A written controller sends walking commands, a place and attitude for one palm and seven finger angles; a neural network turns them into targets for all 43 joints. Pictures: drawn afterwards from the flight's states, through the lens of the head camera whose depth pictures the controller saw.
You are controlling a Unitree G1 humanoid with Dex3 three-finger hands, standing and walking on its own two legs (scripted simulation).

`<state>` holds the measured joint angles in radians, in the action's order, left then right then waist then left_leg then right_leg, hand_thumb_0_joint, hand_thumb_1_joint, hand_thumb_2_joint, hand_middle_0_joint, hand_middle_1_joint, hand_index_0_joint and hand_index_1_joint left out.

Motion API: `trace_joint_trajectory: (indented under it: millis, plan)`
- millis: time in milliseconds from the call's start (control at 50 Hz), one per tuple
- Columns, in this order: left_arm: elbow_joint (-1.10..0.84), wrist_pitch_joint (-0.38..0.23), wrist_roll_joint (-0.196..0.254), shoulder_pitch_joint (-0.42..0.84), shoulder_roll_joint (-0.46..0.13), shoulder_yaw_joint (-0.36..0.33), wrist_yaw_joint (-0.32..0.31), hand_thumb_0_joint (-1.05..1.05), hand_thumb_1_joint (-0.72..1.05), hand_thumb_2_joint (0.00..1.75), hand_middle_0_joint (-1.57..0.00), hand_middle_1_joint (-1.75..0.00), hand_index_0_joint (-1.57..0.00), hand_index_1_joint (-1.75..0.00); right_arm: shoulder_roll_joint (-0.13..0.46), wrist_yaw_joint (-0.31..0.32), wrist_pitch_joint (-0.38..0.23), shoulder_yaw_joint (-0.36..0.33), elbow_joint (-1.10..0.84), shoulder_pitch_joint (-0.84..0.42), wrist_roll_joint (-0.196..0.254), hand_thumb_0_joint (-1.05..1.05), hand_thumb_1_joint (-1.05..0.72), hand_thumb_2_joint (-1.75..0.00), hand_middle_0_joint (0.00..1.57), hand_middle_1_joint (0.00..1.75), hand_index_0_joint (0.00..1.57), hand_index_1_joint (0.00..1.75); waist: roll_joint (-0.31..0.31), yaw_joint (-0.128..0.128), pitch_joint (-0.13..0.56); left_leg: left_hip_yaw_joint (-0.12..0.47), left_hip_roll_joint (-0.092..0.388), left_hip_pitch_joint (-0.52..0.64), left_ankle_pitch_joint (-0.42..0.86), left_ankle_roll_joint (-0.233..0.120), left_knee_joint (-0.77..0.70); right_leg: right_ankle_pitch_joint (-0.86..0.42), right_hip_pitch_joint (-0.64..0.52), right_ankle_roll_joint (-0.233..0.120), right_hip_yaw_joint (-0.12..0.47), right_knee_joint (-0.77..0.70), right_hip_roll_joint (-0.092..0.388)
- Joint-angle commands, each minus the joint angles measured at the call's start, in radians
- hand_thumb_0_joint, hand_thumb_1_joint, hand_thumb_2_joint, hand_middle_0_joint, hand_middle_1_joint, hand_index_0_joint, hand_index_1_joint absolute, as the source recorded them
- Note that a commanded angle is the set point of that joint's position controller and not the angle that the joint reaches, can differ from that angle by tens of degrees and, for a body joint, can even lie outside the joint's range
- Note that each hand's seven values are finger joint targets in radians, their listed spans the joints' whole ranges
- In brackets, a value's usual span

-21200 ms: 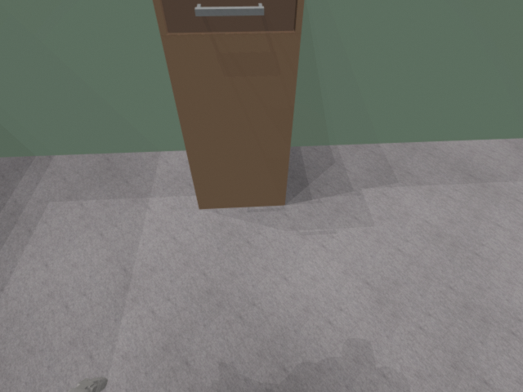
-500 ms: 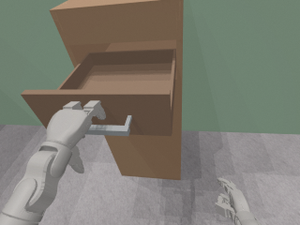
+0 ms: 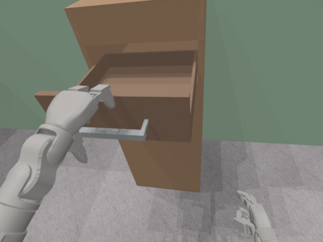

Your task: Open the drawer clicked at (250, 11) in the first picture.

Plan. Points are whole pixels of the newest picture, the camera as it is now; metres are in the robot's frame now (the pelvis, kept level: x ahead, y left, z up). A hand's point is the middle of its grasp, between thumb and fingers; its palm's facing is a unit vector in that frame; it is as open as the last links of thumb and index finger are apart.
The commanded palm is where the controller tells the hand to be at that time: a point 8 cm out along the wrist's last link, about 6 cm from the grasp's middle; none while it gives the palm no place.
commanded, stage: lift the hand off the handle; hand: left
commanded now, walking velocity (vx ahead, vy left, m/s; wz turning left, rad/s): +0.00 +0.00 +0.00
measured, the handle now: (109, 127) +0.32 +0.20 +0.15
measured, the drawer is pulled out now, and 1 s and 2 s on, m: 0.29 0.29 0.29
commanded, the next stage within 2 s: draw the hand back to the body in 0.44 s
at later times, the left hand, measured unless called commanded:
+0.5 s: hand (88, 84) +0.31 +0.20 +0.28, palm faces +0.33 -0.05 -0.94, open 13.9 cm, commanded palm +0.25 +0.21 +0.35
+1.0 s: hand (71, 97) +0.28 +0.22 +0.27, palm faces +0.32 -0.01 -0.95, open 13.9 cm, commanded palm +0.22 +0.24 +0.34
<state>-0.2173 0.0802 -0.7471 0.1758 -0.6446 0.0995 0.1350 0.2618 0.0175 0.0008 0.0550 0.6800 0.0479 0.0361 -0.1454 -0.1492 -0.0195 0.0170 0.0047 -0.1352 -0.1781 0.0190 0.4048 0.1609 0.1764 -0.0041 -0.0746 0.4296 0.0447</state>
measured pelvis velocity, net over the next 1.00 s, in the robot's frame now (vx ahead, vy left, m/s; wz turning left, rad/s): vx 0.01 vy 0.00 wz -0.02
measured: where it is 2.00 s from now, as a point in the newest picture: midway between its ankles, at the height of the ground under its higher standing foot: outside the picture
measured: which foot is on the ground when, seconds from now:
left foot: down 0.00-1.00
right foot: down 0.00-1.00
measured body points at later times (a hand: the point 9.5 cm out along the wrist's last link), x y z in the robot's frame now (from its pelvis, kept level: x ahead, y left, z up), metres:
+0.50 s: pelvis -0.01 +0.00 +0.00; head -0.03 -0.06 +0.44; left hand +0.29 +0.20 +0.33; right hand +0.23 -0.20 -0.09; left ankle +0.03 +0.13 -0.74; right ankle +0.05 -0.12 -0.74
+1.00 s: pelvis +0.01 +0.00 -0.01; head +0.00 -0.07 +0.44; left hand +0.26 +0.22 +0.32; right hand +0.27 -0.19 -0.09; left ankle +0.03 +0.13 -0.74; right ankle +0.05 -0.12 -0.74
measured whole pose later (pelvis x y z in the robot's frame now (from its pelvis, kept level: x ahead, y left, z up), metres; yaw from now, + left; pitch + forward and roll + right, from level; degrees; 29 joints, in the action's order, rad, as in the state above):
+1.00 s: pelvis +0.01 +0.00 -0.01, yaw -1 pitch -3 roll +1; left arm -0.47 0.23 -0.67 0.12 -0.72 -0.14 0.24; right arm 0.29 -0.03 0.07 0.06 0.60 0.03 0.05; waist -0.15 -0.13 0.02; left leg -0.01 0.01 -0.21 -0.25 0.02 0.50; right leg 0.23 0.27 0.00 -0.04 0.54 0.05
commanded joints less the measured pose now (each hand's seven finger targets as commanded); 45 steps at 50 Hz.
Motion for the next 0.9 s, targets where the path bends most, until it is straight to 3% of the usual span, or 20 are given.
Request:
trace_joint_trajectory:
  millis: [0,20,80,120,180,220,280,320,380,420,480,520,580,620,680,700,740,780,820,880]
  plan:
    - [-0.196,0.029,-0.016,0.603,-0.245,-0.282,-0.077,0.0,-0.5,0.3,-0.3,-1.2,-0.3,-1.2,0.067,-0.005,-0.055,-0.015,-0.188,-0.231,0.008,0.0,-0.9,-0.9,0.2,0.3,0.2,0.3,0.062,0.032,0.28,-0.023,-0.037,-0.042,-0.007,-0.012,-0.078,0.104,-0.115,-0.013,0.064,-0.079,-0.02]
    - [-0.172,0.036,-0.011,0.597,-0.248,-0.288,-0.073,0.0,-0.5,0.3,-0.3,-1.2,-0.3,-1.2,0.07,-0.005,-0.045,-0.022,-0.172,-0.211,0.013,0.0,-0.9,-0.9,0.2,0.3,0.2,0.3,0.068,0.047,0.252,-0.02,-0.03,-0.044,-0.011,-0.012,-0.085,0.101,-0.095,-0.01,0.053,-0.08,-0.027]
    - [-0.278,0.028,0.003,0.67,-0.349,-0.358,-0.058,0.0,-0.5,0.3,-0.3,-1.2,-0.3,-1.2,0.084,-0.006,-0.051,-0.025,-0.197,-0.236,0.015,0.0,-0.9,-0.9,0.2,0.3,0.2,0.3,0.035,0.028,0.304,-0.009,-0.029,-0.029,-0.006,-0.012,-0.062,0.077,-0.124,-0.018,0.084,-0.067,-0.02]
    - [-0.228,0.041,0.006,0.639,-0.259,-0.293,-0.043,0.0,-0.5,0.3,-0.3,-1.2,-0.3,-1.2,0.064,-0.014,-0.044,-0.02,-0.191,-0.223,0.012,0.0,-0.9,-0.9,0.2,0.3,0.2,0.3,0.072,0.036,0.301,-0.019,-0.032,-0.031,0.006,-0.014,-0.072,0.086,-0.114,-0.011,0.064,-0.065,-0.022]
    - [-0.143,0.094,0.003,0.631,-0.32,-0.34,-0.017,0.0,-0.5,0.3,-0.3,-1.2,-0.3,-1.2,0.091,-0.019,-0.028,-0.027,-0.193,-0.237,0.022,0.0,-0.9,-0.9,0.2,0.3,0.2,0.3,0.076,0.021,0.258,-0.02,-0.021,-0.073,-0.01,-0.007,-0.063,0.079,-0.102,-0.02,0.088,-0.06,-0.014]
    - [-0.02,0.126,-0.006,0.555,-0.185,-0.24,0.024,0.0,-0.5,0.3,-0.3,-1.2,-0.3,-1.2,0.077,-0.032,-0.005,-0.015,-0.198,-0.225,0.028,0.0,-0.9,-0.9,0.2,0.3,0.2,0.3,0.15,0.037,0.174,-0.038,-0.019,-0.11,-0.044,-0.013,-0.08,0.133,-0.053,-0.007,0.054,-0.065,-0.019]
    - [-0.027,0.136,0.002,0.521,-0.237,-0.272,0.059,0.0,-0.5,0.3,-0.3,-1.2,-0.3,-1.2,0.104,-0.04,0.015,-0.021,-0.23,-0.225,0.04,0.0,-0.9,-0.9,0.2,0.3,0.2,0.3,0.145,0.03,0.165,-0.036,-0.008,-0.134,-0.101,-0.012,-0.081,0.144,-0.047,-0.01,0.071,-0.055,-0.012]
    - [-0.056,0.151,-0.01,0.517,-0.151,-0.201,0.078,0.0,-0.5,0.3,-0.3,-1.2,-0.3,-1.2,0.086,-0.055,0.027,-0.013,-0.252,-0.223,0.038,0.0,-0.9,-0.9,0.2,0.3,0.2,0.3,0.155,0.04,0.185,-0.041,-0.01,-0.134,-0.1,-0.018,-0.078,0.167,-0.041,-0.006,0.059,-0.043,-0.014]
    - [-0.135,0.154,-0.012,0.504,-0.257,-0.279,0.084,0.0,-0.5,0.3,-0.3,-1.2,-0.3,-1.2,0.113,-0.055,0.039,-0.024,-0.268,-0.225,0.039,0.0,-0.9,-0.9,0.2,0.3,0.2,0.3,0.115,0.026,0.221,-0.04,-0.006,-0.142,-0.094,-0.018,-0.061,0.141,-0.064,-0.013,0.077,-0.022,-0.01]
    - [-0.144,0.165,-0.025,0.505,-0.223,-0.267,0.084,0.0,-0.5,0.3,-0.3,-1.2,-0.3,-1.2,0.095,-0.061,0.041,-0.021,-0.269,-0.225,0.033,0.0,-0.9,-0.9,0.2,0.3,0.2,0.3,0.121,0.032,0.238,-0.042,-0.009,-0.14,-0.059,-0.023,-0.05,0.142,-0.061,-0.014,0.068,-0.011,-0.017]
    - [-0.305,0.15,-0.014,0.567,-0.385,-0.39,0.065,0.0,-0.5,0.3,-0.3,-1.2,-0.3,-1.2,0.115,-0.052,0.037,-0.032,-0.281,-0.238,0.025,0.0,-0.9,-0.9,0.2,0.3,0.2,0.3,0.075,0.006,0.331,-0.04,-0.014,-0.111,0.005,-0.026,-0.022,0.066,-0.122,-0.02,0.094,0.014,-0.01]
    - [-0.213,0.162,-0.017,0.548,-0.294,-0.341,0.06,0.0,-0.5,0.3,-0.3,-1.2,-0.3,-1.2,0.088,-0.056,0.031,-0.024,-0.262,-0.227,0.027,0.0,-0.9,-0.9,0.2,0.3,0.2,0.3,0.098,0.021,0.284,-0.04,-0.015,-0.125,0.01,-0.023,-0.029,0.089,-0.084,-0.017,0.073,0.008,-0.02]
    - [-0.275,0.144,0.015,0.508,-0.386,-0.429,0.046,0.0,-0.5,0.3,-0.3,-1.2,-0.3,-1.2,0.107,-0.052,0.028,-0.036,-0.263,-0.221,0.029,0.0,-0.9,-0.9,0.2,0.3,0.2,0.3,0.084,0.001,0.297,-0.04,-0.011,-0.114,0.033,-0.023,-0.016,0.041,-0.108,-0.021,0.091,0.012,-0.011]
    - [-0.186,0.157,0.02,0.419,-0.29,-0.383,0.051,0.0,-0.5,0.3,-0.3,-1.2,-0.3,-1.2,0.086,-0.058,0.029,-0.027,-0.257,-0.218,0.032,0.0,-0.9,-0.9,0.2,0.3,0.2,0.3,0.144,0.015,0.235,-0.048,-0.01,-0.139,0.024,-0.024,-0.015,0.061,-0.071,-0.012,0.078,0.004,-0.015]
    - [-0.249,0.144,0.048,0.38,-0.346,-0.422,0.056,0.0,-0.5,0.3,-0.3,-1.2,-0.3,-1.2,0.113,-0.055,0.028,-0.036,-0.268,-0.218,0.037,0.0,-0.9,-0.9,0.2,0.3,0.2,0.3,0.128,0.015,0.246,-0.05,-0.005,-0.132,0.005,-0.023,0.0,0.051,-0.077,-0.011,0.096,0.005,-0.005]
    - [-0.239,0.153,0.037,0.363,-0.288,-0.38,0.062,0.0,-0.5,0.3,-0.3,-1.2,-0.3,-1.2,0.097,-0.061,0.026,-0.023,-0.278,-0.23,0.032,0.0,-0.9,-0.9,0.2,0.3,0.2,0.3,0.136,0.012,0.245,-0.048,-0.012,-0.15,0.008,-0.024,0.005,0.061,-0.073,-0.009,0.09,0.01,-0.007]
    - [-0.259,0.156,0.047,0.281,-0.283,-0.387,0.068,0.0,-0.5,0.3,-0.3,-1.2,-0.3,-1.2,0.104,-0.062,0.032,-0.028,-0.28,-0.218,0.036,0.0,-0.9,-0.9,0.2,0.3,0.2,0.3,0.144,0.017,0.237,-0.051,-0.01,-0.14,0.011,-0.028,0.004,0.043,-0.065,-0.002,0.083,0.01,-0.008]
    - [-0.339,0.147,0.063,0.29,-0.352,-0.436,0.066,0.0,-0.5,0.3,-0.3,-1.2,-0.3,-1.2,0.116,-0.053,0.024,-0.034,-0.282,-0.229,0.036,0.0,-0.9,-0.9,0.2,0.3,0.2,0.3,0.129,0.021,0.267,-0.052,-0.009,-0.121,0.022,-0.027,0.025,0.012,-0.082,-0.004,0.096,0.02,-0.002]
    - [-0.331,0.158,0.058,0.248,-0.278,-0.388,0.07,0.0,-0.5,0.3,-0.3,-1.2,-0.3,-1.2,0.092,-0.054,0.021,-0.026,-0.278,-0.222,0.034,0.0,-0.9,-0.9,0.2,0.3,0.2,0.3,0.121,0.033,0.246,-0.047,-0.015,-0.121,0.025,-0.029,0.014,0.026,-0.057,0.001,0.07,0.019,-0.014]
    - [-0.412,0.145,0.066,0.275,-0.413,-0.491,0.058,0.0,-0.5,0.3,-0.3,-1.2,-0.3,-1.2,0.113,-0.04,0.009,-0.031,-0.273,-0.227,0.027,0.0,-0.9,-0.9,0.2,0.3,0.2,0.3,0.099,0.019,0.277,-0.043,-0.011,-0.106,0.036,-0.026,0.033,0.002,-0.084,-0.006,0.098,0.022,-0.006]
